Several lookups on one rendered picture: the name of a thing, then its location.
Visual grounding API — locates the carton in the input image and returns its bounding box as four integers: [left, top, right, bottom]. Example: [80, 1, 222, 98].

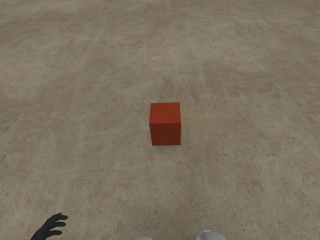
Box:
[149, 102, 181, 146]

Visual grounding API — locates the robot left hand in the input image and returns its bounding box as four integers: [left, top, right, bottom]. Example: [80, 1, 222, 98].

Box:
[30, 213, 68, 240]

